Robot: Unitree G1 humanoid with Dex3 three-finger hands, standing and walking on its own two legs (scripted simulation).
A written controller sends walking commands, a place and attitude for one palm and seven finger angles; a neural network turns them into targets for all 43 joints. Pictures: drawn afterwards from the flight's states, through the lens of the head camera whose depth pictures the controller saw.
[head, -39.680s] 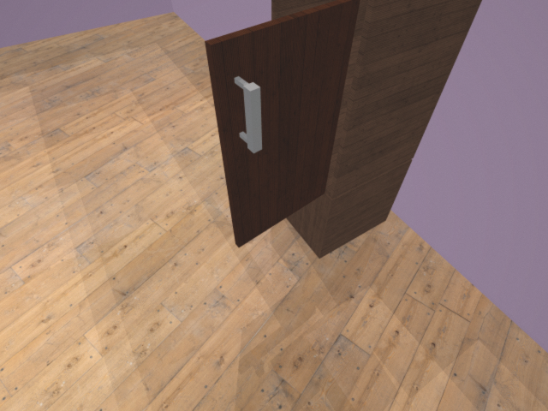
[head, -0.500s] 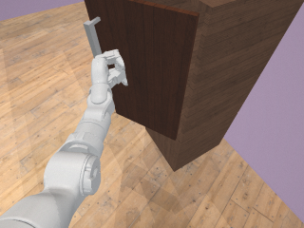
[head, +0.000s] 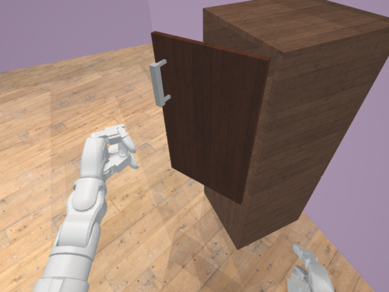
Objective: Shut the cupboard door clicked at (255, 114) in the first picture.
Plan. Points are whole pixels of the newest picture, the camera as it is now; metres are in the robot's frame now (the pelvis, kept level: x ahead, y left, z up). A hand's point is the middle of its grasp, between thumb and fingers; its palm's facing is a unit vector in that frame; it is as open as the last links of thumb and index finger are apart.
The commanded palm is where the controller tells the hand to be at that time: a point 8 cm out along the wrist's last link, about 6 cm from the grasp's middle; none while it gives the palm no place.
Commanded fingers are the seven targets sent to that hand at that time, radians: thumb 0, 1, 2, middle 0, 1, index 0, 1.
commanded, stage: draw the hand back to the body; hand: left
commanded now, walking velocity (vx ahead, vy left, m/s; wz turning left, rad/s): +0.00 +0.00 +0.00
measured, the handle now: (161, 83) +0.68 +0.14 +0.11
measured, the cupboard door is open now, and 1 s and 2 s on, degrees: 31 31 31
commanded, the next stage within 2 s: step back with the hand held close in 0.94 s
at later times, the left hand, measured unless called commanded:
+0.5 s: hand (42, 197) +0.23 +0.27 +0.15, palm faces +0.43 -0.82 -0.38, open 5.6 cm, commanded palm +0.17 +0.31 +0.17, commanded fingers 0.00 0.90 0.90 -0.25 -0.36 -0.25 -0.36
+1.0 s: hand (28, 205) +0.21 +0.28 +0.16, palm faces +0.49 -0.77 -0.40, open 7.4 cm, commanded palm +0.16 +0.31 +0.18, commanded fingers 0.00 0.90 0.90 -0.20 -0.30 -0.20 -0.30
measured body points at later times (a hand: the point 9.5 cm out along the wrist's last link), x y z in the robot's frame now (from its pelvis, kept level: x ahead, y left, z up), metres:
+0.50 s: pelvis +0.02 +0.01 +0.01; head +0.01 -0.02 +0.45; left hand +0.20 +0.31 +0.17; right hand +0.20 -0.20 -0.10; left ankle +0.00 +0.12 -0.74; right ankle +0.02 -0.12 -0.74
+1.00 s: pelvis +0.02 +0.00 +0.00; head +0.00 -0.02 +0.45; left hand +0.18 +0.31 +0.18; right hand +0.22 -0.21 -0.08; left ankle +0.00 +0.12 -0.74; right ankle +0.02 -0.12 -0.74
